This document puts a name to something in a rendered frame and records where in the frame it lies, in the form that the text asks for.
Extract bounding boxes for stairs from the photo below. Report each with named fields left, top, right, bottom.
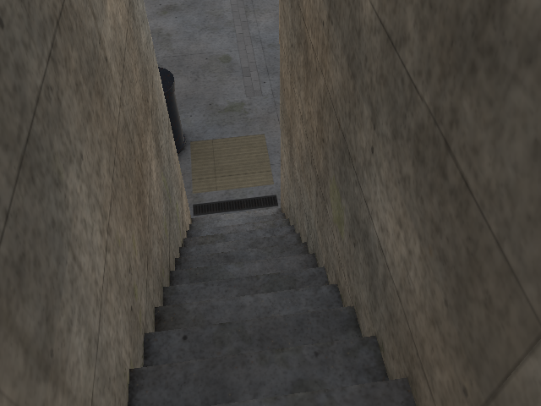
left=128, top=208, right=416, bottom=406

